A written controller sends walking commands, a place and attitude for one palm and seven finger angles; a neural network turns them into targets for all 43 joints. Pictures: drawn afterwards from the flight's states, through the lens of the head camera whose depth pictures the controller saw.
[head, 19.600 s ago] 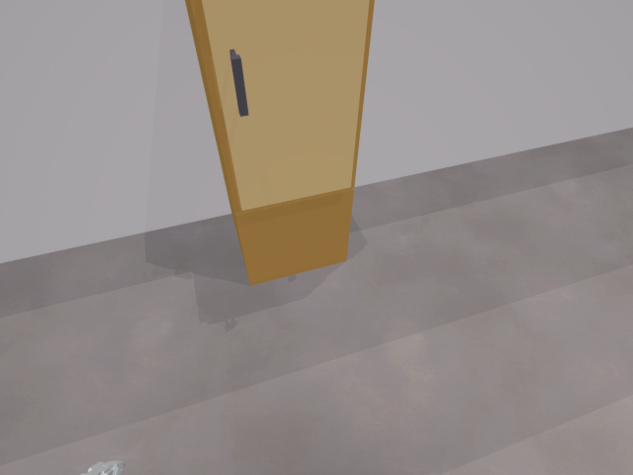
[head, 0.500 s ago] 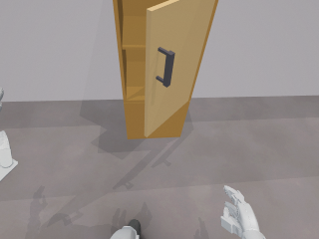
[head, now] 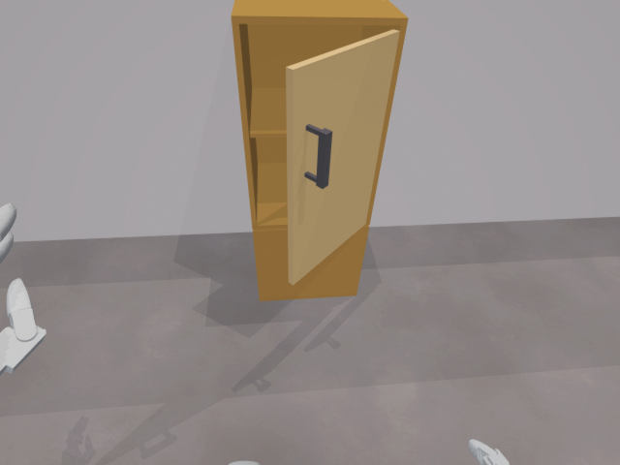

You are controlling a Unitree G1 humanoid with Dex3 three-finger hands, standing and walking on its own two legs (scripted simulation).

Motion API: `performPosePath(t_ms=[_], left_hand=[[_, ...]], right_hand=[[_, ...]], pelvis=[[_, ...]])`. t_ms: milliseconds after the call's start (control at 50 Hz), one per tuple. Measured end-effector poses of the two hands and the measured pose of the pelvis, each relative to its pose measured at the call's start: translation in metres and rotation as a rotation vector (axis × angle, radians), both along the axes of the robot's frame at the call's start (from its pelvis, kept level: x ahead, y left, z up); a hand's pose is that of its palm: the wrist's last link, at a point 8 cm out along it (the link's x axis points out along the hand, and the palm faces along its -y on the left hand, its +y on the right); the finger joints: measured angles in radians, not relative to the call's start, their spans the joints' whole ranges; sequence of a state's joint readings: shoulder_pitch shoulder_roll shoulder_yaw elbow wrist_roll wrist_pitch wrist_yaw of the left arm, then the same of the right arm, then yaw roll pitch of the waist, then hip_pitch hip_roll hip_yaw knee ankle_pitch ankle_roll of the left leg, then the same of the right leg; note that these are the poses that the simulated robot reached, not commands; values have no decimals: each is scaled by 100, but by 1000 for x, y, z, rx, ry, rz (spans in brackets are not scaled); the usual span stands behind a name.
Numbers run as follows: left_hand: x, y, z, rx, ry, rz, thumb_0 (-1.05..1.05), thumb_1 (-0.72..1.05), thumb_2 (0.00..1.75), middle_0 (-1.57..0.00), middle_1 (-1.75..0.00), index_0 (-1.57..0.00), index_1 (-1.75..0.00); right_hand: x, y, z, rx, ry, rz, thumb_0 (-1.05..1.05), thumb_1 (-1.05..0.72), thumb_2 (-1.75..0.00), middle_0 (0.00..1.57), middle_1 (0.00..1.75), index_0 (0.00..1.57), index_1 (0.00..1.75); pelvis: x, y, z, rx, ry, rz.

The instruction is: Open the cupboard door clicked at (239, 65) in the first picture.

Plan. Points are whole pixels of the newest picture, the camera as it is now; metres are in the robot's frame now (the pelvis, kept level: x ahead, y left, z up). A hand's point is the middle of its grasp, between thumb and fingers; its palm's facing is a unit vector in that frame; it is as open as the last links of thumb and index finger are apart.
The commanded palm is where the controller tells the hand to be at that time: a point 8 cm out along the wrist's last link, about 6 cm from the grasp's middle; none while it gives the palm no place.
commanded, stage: stop stepping back and stand still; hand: left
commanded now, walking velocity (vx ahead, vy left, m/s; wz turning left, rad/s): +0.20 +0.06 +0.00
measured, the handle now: (316, 156) +0.70 +0.04 +0.06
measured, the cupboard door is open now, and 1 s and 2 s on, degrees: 43 43 43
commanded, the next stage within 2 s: let the arm hang, fingers relaxed in 0.30 s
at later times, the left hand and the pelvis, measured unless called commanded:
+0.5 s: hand (88, 370) +0.21 +0.29 +0.04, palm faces +0.30 -0.82 -0.50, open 7.4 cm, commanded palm none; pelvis +0.01 +0.02 -0.01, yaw +5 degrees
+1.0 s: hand out of the picture -0.04 +0.22 -0.17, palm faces +0.11 -0.97 -0.24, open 7.2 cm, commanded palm none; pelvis +0.02 +0.04 +0.00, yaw +5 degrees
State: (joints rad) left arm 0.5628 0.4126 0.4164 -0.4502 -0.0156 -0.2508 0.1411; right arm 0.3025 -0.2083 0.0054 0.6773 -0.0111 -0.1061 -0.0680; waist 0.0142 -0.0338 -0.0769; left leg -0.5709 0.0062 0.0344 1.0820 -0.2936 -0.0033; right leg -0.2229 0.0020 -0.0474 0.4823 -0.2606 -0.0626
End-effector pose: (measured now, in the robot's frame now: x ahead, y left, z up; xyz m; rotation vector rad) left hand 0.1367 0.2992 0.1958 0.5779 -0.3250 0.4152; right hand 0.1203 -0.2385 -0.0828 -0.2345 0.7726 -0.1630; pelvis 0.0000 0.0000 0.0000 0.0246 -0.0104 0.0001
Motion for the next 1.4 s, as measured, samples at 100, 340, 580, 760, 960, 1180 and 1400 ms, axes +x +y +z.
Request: performPosePath(t_ms=[100,340,580,760,960,1180,1400], left_hand=[[4,21,-14,-75,17,86,1,89,90,-21,-30,-21,-30],[18,20,-9,22,33,20,2,89,90,-21,-30,-21,-30],[7,-2,-252,-467,982,162,1,91,90,-20,-30,-20,-29],[-116,-44,-347,-773,1488,286,-4,103,89,-21,-30,-21,-30],[-179,-31,-331,-736,1694,398,0,94,90,-20,-30,-20,-30],[-154,-45,-334,-752,1634,331,0,92,90,-20,-30,-20,-29],[-145,-51,-340,-764,1618,297,1,93,90,-20,-30,-20,-30]], right_hand=[[-2,0,-1,-36,9,1,1,-90,-90,21,30,20,30],[28,44,-6,61,-75,44,1,-90,-90,21,30,20,30],[24,37,-56,108,239,95,1,-90,-90,21,30,20,30],[-53,31,-52,7,553,48,1,-91,-90,20,30,20,30],[-90,55,-64,89,659,-11,1,-91,-90,20,30,20,30],[-104,81,-71,149,671,-18,1,-91,-90,20,30,20,30],[-117,83,-68,149,679,-50,0,-91,-90,20,30,20,30]], pelvis=[[-3,11,1,4,6,33],[1,17,-11,-9,-15,39],[8,20,-14,-7,-6,105],[17,23,-4,-38,-6,107],[24,35,3,-29,-14,83],[23,41,3,-21,-24,72],[22,43,3,-21,-24,68]])
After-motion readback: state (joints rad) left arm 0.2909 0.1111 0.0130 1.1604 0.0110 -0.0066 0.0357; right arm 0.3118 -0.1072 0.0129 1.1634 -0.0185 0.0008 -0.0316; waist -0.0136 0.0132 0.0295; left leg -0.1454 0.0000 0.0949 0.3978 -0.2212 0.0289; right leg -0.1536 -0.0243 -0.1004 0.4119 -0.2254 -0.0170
